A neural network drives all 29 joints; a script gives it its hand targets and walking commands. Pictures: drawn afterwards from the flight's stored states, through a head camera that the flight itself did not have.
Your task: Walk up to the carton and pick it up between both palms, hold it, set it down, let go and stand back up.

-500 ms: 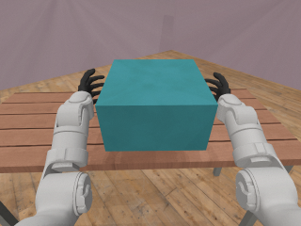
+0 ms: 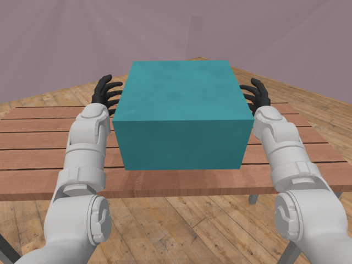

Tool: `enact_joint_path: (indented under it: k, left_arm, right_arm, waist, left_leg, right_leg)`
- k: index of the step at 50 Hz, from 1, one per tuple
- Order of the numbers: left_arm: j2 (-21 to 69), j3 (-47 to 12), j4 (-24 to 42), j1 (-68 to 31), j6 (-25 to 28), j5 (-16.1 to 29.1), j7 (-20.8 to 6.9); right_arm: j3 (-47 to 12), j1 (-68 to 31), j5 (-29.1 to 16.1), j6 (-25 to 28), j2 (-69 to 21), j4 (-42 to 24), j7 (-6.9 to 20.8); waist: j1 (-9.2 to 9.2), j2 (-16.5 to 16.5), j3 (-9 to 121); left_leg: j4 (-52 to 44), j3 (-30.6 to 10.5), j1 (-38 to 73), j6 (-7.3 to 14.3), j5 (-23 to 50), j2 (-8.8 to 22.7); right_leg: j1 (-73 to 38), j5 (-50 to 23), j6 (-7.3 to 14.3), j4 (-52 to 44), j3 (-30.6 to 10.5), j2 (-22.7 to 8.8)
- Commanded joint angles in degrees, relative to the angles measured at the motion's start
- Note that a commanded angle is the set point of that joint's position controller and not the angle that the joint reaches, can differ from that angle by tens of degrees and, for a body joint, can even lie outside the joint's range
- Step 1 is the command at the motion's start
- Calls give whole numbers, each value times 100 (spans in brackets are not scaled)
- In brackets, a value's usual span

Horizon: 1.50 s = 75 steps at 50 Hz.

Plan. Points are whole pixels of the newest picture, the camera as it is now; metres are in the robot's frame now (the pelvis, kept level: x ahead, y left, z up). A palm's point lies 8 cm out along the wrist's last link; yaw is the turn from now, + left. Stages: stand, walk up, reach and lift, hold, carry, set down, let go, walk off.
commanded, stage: set down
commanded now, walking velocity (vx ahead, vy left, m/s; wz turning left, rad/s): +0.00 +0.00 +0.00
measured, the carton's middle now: (181, 109) +0.45 +0.01 +0.21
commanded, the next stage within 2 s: none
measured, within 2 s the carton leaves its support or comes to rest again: neither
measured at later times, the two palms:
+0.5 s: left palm (120, 115) +0.42 +0.16 +0.21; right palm (264, 117) +0.41 -0.20 +0.21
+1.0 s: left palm (129, 115) +0.45 +0.14 +0.19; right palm (269, 123) +0.40 -0.21 +0.19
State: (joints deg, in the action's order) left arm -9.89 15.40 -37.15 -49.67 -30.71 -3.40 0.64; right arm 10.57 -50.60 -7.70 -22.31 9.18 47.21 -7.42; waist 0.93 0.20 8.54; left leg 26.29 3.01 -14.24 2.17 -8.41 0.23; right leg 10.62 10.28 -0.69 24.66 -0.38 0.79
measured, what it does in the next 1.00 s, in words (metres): stands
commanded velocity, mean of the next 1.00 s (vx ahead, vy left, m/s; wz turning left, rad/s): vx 0.00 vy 0.00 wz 0.00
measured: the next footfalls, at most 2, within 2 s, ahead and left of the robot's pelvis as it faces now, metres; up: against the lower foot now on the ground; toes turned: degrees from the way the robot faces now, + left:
none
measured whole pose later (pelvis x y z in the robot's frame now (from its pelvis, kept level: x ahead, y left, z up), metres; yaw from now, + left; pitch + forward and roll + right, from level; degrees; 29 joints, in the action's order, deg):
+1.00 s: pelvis +0.03 +0.00 +0.00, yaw +0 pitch -4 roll -1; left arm -9.4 15.2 -46.8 -48.9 -18.4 -3.4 -0.4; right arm 12.9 -45.9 -5.1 -14.4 7.1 47.8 -7.7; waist 5.9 2.3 3.7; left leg 24.0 3.0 -10.6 1.8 -9.9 0.2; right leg 6.8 11.5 -0.6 22.0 -0.4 0.8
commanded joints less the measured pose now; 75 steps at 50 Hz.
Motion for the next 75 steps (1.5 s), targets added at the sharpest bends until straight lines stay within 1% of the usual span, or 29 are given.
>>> enact_joint_path:
  k: [1,5,10,11,15,17,18,27,29,30,32,33,36,39,40,43,44,45,46,50,52,54,63,66,67,69,70,73,75]
  left_arm:
    - [3637,-1703,663,-4828,807,413,-1046]
    - [3569,-1643,404,-4358,914,361,-1016]
    - [3625,-1906,929,-4445,1097,523,-941]
    - [3727,-2185,1377,-4578,1167,597,-865]
    - [3954,-2648,1753,-4140,1287,795,-657]
    - [3809,-2598,1945,-4201,1347,770,-641]
    - [3691,-2514,1873,-4006,1287,737,-679]
    - [3309,-1764,1120,-3991,1233,451,-1000]
    - [3345,-1782,965,-4177,1265,461,-1053]
    - [3392,-1792,864,-4362,1312,475,-1078]
    - [3275,-1634,675,-4478,1359,443,-1107]
    - [3335,-1801,751,-4728,1397,493,-1112]
    - [3377,-1880,627,-4935,1486,492,-1083]
    - [3643,-2219,845,-5109,1661,696,-968]
    - [3564,-2187,754,-5118,1703,673,-930]
    - [3506,-2129,498,-5157,1709,635,-952]
    - [3475,-1826,94,-4729,1658,473,-992]
    - [3408,-1803,-54,-4804,1695,429,-1030]
    - [3240,-1615,-178,-4630,1635,324,-1070]
    - [3229,-1524,-9,-4405,1742,279,-1029]
    - [3266,-1617,-17,-4658,1825,348,-1018]
    - [3333,-1610,98,-4790,1951,349,-998]
    - [3060,-1460,-399,-4827,2088,178,-1077]
    - [3093,-1518,-482,-4958,2186,266,-1087]
    - [3071,-1557,-481,-5147,2226,314,-1101]
    - [2934,-1312,-720,-4940,2274,218,-1138]
    - [2881,-1323,-778,-5075,2282,224,-1162]
    - [2856,-1215,-777,-5173,2435,154,-1171]
    - [2912,-1244,-946,-5283,2525,176,-1208]
  right_arm:
    - [-678,-5525,101,1075,-3244,-1544,1029]
    - [-890,-5239,203,1125,-3355,-1583,949]
    - [-1400,-5152,-93,1234,-3550,-1976,840]
    - [-1513,-5166,-252,1311,-3640,-2081,855]
    - [-2213,-5004,-610,1331,-3735,-2887,707]
    - [-2356,-4633,-615,1251,-3868,-2575,662]
    - [-2415,-4625,-676,1202,-3950,-2632,625]
    - [-2028,-4376,-339,1109,-4037,-2223,634]
    - [-1824,-4587,-280,1184,-3999,-2214,663]
    - [-1588,-4694,-94,1230,-3859,-2187,662]
    - [-1202,-4484,130,1212,-3813,-1807,724]
    - [-1154,-4529,232,1261,-3754,-1794,744]
    - [-932,-4554,308,1324,-3718,-1622,753]
    - [-1160,-4851,246,1501,-3847,-2126,775]
    - [-1069,-4772,237,1491,-3783,-1739,782]
    - [-930,-4636,303,1473,-3706,-1508,792]
    - [-922,-4751,365,1481,-3615,-1544,801]
    - [-704,-4451,538,1434,-3651,-1417,807]
    - [-709,-4466,504,1373,-3577,-1234,803]
    - [-1140,-4680,332,1429,-3772,-1724,768]
    - [-1145,-4740,283,1470,-3806,-1869,763]
    - [-1282,-4767,290,1542,-4064,-1890,754]
    - [-825,-4302,572,1512,-3797,-1264,801]
    - [-770,-4441,640,1593,-3827,-1443,771]
    - [-708,-4390,647,1580,-3823,-1247,797]
    - [-806,-4515,696,1624,-3989,-1487,778]
    - [-668,-4446,758,1566,-3907,-1317,763]
    - [-649,-4432,832,1599,-4075,-1214,784]
    - [-587,-4517,965,1719,-4017,-1371,772]
  waist:
    - [501,-232,1683]
    - [447,163,1711]
    - [464,137,2426]
    - [387,-163,3000]
    - [382,-95,3746]
    - [485,-21,3411]
    - [408,20,3226]
    - [441,349,2010]
    - [403,210,1998]
    - [559,196,1836]
    - [554,72,1663]
    - [733,-49,1813]
    - [787,-116,1932]
    - [764,-330,2598]
    - [768,-442,2552]
    - [798,-411,2327]
    - [646,-319,1971]
    - [810,-243,1873]
    - [721,-191,1657]
    - [500,-86,2294]
    - [607,-160,2523]
    - [499,-209,2689]
    - [624,-252,2070]
    - [666,-213,2292]
    - [810,-228,2224]
    - [591,-143,2256]
    - [744,38,2087]
    - [666,-125,2231]
    - [767,-63,2399]
  left_leg:
    - [-1493,-235,1177,-351,-958,69]
    - [-1409,-193,1391,-284,-531,48]
    - [-1086,-244,2011,-339,488,24]
    - [-948,-229,2335,-438,1012,-13]
    - [-449,-316,2759,-551,2378,-59]
    - [-448,-284,2684,-522,2279,-135]
    - [-462,-309,2507,-493,2268,-153]
    - [-964,-213,1694,-249,756,-204]
    - [-1042,-214,1721,-271,611,-178]
    - [-1102,-265,1753,-288,312,-171]
    - [-1200,-173,1689,-272,-101,-123]
    - [-1239,-268,1845,-288,-116,-57]
    - [-1132,-256,1899,-388,3,-26]
    - [-979,-267,2142,-467,531,-17]
    - [-981,-267,2177,-455,509,-27]
    - [-1040,-272,2136,-451,226,-7]
    - [-1143,-247,1876,-379,79,2]
    - [-1152,-225,1754,-388,-134,-26]
    - [-1267,-192,1753,-319,-298,-33]
    - [-1056,-139,1871,-324,621,-108]
    - [-942,-150,1890,-349,754,-113]
    - [-931,-157,1856,-326,713,-103]
    - [-1065,-182,1753,-324,319,-82]
    - [-1061,-155,1680,-343,294,-92]
    - [-1062,-209,1679,-330,236,-53]
    - [-1045,-134,1434,-226,175,-112]
    - [-1077,-109,1374,-259,117,-122]
    - [-1097,-93,1377,-228,146,-110]
    - [-1045,-151,1382,-246,167,-94]
  right_leg:
    - [-452,558,169,-1111,318,235]
    - [-552,345,91,-1204,342,215]
    - [-613,-615,6,-1102,343,238]
    - [-668,-987,42,-996,370,301]
    - [-977,-2274,-22,-874,344,338]
    - [-1084,-2564,-92,-843,286,280]
    - [-1197,-2722,-140,-855,246,272]
    - [-1272,-1881,-210,-955,107,105]
    - [-1079,-1473,-187,-987,133,139]
    - [-760,-943,-171,-1049,272,179]
    - [-606,-489,-131,-1141,246,83]
    - [-485,-414,-91,-1107,310,138]
    - [-326,-446,-53,-1106,383,187]
    - [-393,-844,-7,-1011,373,211]
    - [-371,-849,-29,-1042,318,178]
    - [-283,-568,-5,-1059,353,182]
    - [-279,-420,-32,-1134,355,181]
    - [-294,-373,-50,-1086,365,183]
    - [-357,-262,-74,-1141,296,119]
    - [-650,-1296,-153,-931,293,138]
    - [-687,-1565,-162,-883,247,125]
    - [-730,-1566,-185,-856,227,102]
    - [-476,-1076,-218,-931,291,105]
    - [-478,-1055,-217,-899,288,116]
    - [-389,-1040,-166,-885,331,134]
    - [-644,-1220,-194,-897,179,20]
    - [-623,-1281,-247,-845,235,56]
    - [-701,-1361,-231,-791,175,0]
    - [-609,-1351,-241,-771,198,-14]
